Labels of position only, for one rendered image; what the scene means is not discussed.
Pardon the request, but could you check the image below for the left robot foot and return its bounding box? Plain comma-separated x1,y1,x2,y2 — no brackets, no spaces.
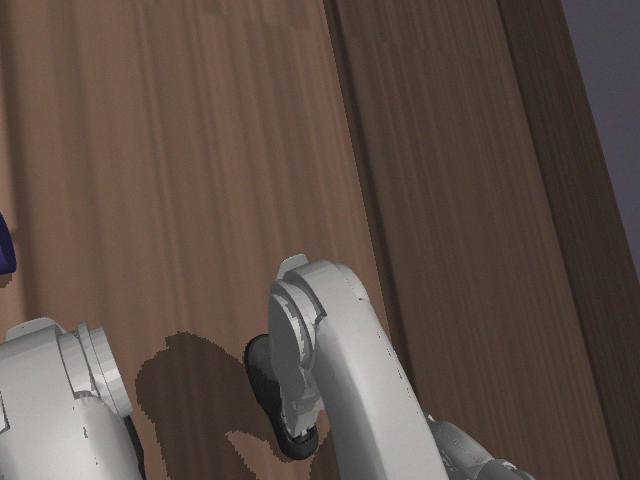
123,416,147,480

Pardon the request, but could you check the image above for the right robot arm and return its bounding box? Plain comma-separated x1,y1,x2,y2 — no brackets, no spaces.
476,459,535,480

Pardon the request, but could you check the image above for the bottle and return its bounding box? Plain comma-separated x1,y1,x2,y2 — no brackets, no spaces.
0,212,17,275

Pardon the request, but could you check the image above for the right robot foot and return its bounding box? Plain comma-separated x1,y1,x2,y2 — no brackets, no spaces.
244,334,318,460

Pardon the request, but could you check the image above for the right robot hand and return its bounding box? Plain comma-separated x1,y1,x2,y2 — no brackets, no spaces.
423,412,494,480

